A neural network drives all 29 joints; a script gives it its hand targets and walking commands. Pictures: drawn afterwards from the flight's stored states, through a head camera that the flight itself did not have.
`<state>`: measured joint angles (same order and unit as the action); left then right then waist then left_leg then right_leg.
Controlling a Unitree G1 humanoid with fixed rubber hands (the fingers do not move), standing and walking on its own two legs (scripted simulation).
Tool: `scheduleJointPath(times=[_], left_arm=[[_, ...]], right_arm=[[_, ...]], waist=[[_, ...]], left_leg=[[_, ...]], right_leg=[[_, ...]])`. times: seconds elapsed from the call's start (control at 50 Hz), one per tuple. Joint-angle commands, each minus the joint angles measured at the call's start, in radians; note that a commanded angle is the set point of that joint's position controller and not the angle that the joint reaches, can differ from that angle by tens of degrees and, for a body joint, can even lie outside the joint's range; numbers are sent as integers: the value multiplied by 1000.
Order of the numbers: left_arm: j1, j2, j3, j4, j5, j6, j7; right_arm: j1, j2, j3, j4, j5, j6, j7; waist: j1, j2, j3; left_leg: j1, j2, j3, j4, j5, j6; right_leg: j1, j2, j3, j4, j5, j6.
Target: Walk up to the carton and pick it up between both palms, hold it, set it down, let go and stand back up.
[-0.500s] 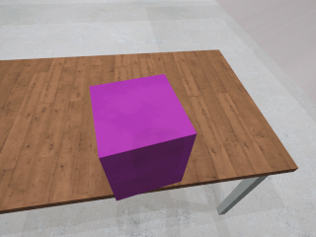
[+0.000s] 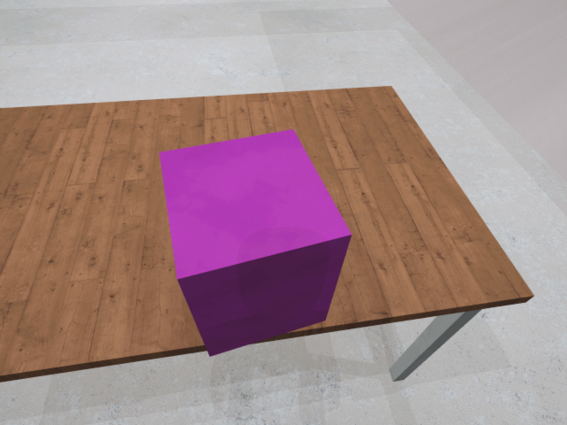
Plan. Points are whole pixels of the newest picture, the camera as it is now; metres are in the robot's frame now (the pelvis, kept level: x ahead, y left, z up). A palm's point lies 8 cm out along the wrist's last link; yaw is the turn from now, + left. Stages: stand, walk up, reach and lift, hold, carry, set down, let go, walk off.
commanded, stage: stand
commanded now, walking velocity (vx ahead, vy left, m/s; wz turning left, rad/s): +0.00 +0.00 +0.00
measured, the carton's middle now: (250, 245) +0.36 +0.05 +0.03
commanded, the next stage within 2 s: walk up in 0.98 s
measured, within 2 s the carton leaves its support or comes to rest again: neither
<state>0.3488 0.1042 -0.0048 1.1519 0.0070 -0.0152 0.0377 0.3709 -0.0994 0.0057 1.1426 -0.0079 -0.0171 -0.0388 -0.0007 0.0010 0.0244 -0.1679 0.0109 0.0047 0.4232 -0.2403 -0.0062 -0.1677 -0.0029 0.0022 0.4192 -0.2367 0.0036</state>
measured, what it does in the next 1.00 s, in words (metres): stands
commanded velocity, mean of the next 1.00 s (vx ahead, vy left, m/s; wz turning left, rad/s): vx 0.00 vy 0.00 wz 0.00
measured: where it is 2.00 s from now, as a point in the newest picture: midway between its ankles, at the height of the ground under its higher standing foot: outside the picture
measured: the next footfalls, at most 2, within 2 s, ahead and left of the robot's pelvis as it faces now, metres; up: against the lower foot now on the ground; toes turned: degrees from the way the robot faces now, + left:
left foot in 1.74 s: +0.01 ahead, +0.08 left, +0.00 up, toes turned +16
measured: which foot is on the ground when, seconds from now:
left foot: down 0.00-1.00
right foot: down 0.00-1.00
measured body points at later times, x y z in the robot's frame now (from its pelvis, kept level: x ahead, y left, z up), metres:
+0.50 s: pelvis -0.01 +0.00 +0.00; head +0.00 +0.00 +0.45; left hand -0.05 +0.20 -0.16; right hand -0.05 -0.20 -0.16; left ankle -0.01 +0.12 -0.74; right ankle -0.01 -0.12 -0.74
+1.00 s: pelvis +0.00 +0.00 +0.00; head +0.01 +0.01 +0.45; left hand -0.05 +0.20 -0.16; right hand -0.06 -0.20 -0.16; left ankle -0.01 +0.12 -0.74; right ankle -0.01 -0.12 -0.74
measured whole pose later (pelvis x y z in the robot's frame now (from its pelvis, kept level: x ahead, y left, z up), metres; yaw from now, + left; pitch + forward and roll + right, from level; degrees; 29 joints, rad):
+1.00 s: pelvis +0.00 +0.00 +0.00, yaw +0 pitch +0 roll +0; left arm 0.37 0.10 -0.01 1.14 0.01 -0.01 0.03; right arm 0.39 -0.10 0.00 1.13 -0.01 -0.01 -0.04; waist 0.01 -0.01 0.01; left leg -0.20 0.01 0.01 0.42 -0.23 -0.01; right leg -0.21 -0.01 0.01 0.42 -0.22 0.01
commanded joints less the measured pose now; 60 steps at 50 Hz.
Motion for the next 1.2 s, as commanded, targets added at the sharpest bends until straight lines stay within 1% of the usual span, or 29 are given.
scheduleJointPath(times=[0.0,0.36,0.72,0.74,0.76,0.78,0.8,0.84,0.86,0.88,0.9,0.92,0.94,0.96,0.98,1.0,1.02,1.04,1.06,1.08,1.1,1.12,1.14,1.16,1.18], left_arm=[[97,65,11,1,0,-2,3],[106,59,12,1,1,-2,2],[113,57,13,-3,1,-4,1],[117,62,8,-3,-2,-3,0],[106,59,5,-14,0,-2,0],[120,51,5,-2,2,0,2],[109,58,7,-12,4,0,3],[115,42,4,-13,2,0,0],[102,59,3,-19,-4,2,-4],[117,59,7,-11,-3,-1,-3],[115,75,7,-11,-3,-2,-4],[127,79,14,-14,0,0,0],[145,78,12,-9,1,-1,-5],[132,54,8,-15,0,-5,-6],[127,79,9,-13,0,-5,-3],[134,58,8,-17,-1,-7,-2],[140,50,3,-3,2,-5,0],[123,44,-1,-7,2,-6,-1],[109,44,1,-22,3,-6,0],[133,45,5,-11,-2,-5,-2],[127,36,-3,-15,2,-4,-5],[134,86,9,-11,3,-5,-6],[110,102,11,-13,0,-10,-3],[34,229,50,-94,-5,-8,15],[13,218,51,-108,-1,-6,22]], right_arm=[[96,-65,-11,3,0,-3,-3],[94,-64,-13,4,0,-2,-1],[96,-63,-14,2,0,-3,1],[97,-61,-14,-5,-3,-3,-2],[79,-92,-22,-17,-1,2,0],[95,-55,-15,-10,-1,4,2],[102,-76,-19,-14,-7,3,3],[113,-55,-13,-4,-1,5,4],[112,-67,-16,-9,-3,6,3],[137,-49,-9,-1,-3,7,2],[111,-71,-17,-9,-3,5,-1],[110,-83,-18,-10,-7,3,2],[89,-49,-10,-16,-1,1,0],[120,-48,-10,-15,4,-2,2],[113,-72,-13,-20,2,-9,7],[112,-55,-10,-17,2,-9,3],[93,-55,-9,-27,1,-11,0],[113,-62,-12,-27,4,-7,1],[116,-61,-12,-19,-1,-8,-3],[112,-48,-8,-24,1,-6,0],[125,-48,-11,-15,2,-6,1],[113,-71,-12,-24,1,-10,1],[119,-86,-18,-28,3,-10,3],[131,-153,-45,-95,-6,-21,-22],[129,-184,-48,-111,-11,-27,-30]], waist=[[1,3,82],[0,0,84],[0,0,82],[5,-14,57],[6,-18,91],[3,-38,96],[0,-18,85],[0,8,87],[-2,-14,82],[-2,9,93],[3,6,104],[10,19,104],[23,19,88],[10,20,44],[7,17,49],[18,25,41],[24,-24,62],[10,-29,82],[12,-4,57],[16,-4,54],[6,22,76],[5,13,72],[-2,-2,52],[-1,-49,59],[3,-18,44]], left_leg=[[-44,71,-62,-74,91,29],[-52,70,-64,-83,60,30],[-57,70,-64,-83,57,30],[-28,76,-62,-81,53,29],[-53,66,-61,-88,37,25],[-59,68,-54,-81,27,19],[-85,67,-61,-81,33,19],[-41,68,-54,-86,17,19],[-57,66,-63,-85,1,16],[-75,62,-58,-83,-11,14],[-82,67,-66,-94,-14,19],[-102,76,-75,-105,-14,17],[-86,76,-69,-102,-8,19],[-74,71,-68,-99,-14,23],[-82,78,-80,-103,5,25],[-64,73,-69,-93,28,24],[-66,83,-75,-91,47,26],[-70,75,-68,-89,67,22],[-72,77,-68,-84,71,26],[-74,79,-68,-85,78,27],[-58,72,-57,-79,68,22],[-24,74,-61,-76,103,21],[-24,75,-63,-80,111,22],[-73,115,-127,-42,215,30],[-91,141,-156,-16,307,49]], right_leg=[[-34,-76,60,-71,94,-27],[-48,-75,60,-76,64,-25],[-52,-76,61,-76,61,-24],[-65,-74,60,-79,63,-22],[-84,-77,75,-91,24,-19],[-86,-70,67,-94,10,-15],[-48,-76,63,-86,32,-15],[-110,-78,76,-92,14,-19],[-102,-68,67,-95,-5,-18],[-95,-71,61,-91,-9,-13],[-100,-67,73,-88,4,-15],[-77,-66,58,-68,33,-16],[-73,-67,63,-71,44,-23],[-61,-67,55,-61,43,-23],[-53,-70,60,-58,55,-25],[-50,-76,59,-57,68,-23],[-66,-68,52,-57,78,-19],[-65,-76,61,-56,91,-22],[-43,-74,58,-55,99,-21],[-44,-74,57,-57,96,-20],[-70,-78,66,-64,98,-22],[-78,-78,73,-66,114,-19],[-66,-76,62,-70,113,-22],[-45,-65,-3,16,106,-14],[-28,-67,-5,57,136,-15]])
